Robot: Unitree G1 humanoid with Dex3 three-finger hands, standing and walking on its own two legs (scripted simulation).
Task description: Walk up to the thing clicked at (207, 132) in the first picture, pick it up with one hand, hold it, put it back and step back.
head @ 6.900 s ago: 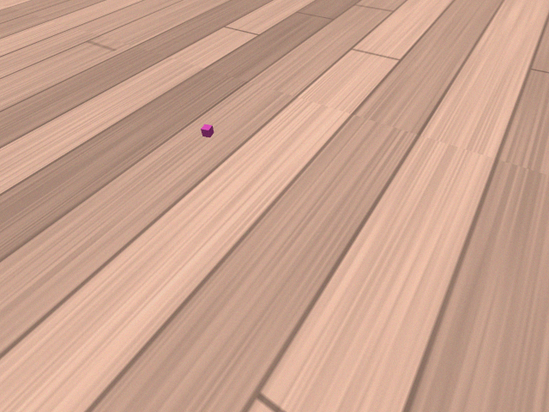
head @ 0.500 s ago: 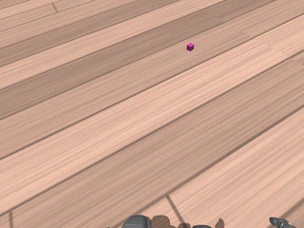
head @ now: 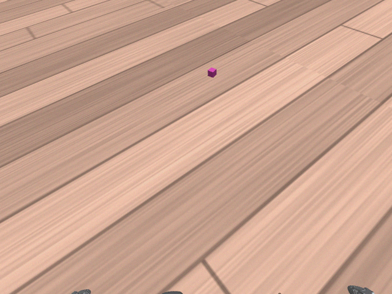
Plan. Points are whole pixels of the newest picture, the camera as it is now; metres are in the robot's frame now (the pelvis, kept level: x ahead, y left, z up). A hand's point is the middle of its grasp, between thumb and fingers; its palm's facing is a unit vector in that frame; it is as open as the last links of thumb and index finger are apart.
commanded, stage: walk up
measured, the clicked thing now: (212, 72) +1.90 -0.05 -0.73
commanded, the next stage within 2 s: stand in 0.54 s
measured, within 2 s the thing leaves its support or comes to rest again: neither
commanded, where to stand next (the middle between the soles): +0.06 +0.03 m, yaw -2 degrees
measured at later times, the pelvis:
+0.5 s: pelvis +0.00 +0.02 +0.02, yaw -3 degrees
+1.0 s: pelvis +0.00 +0.02 +0.02, yaw -2 degrees
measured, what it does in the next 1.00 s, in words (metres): stands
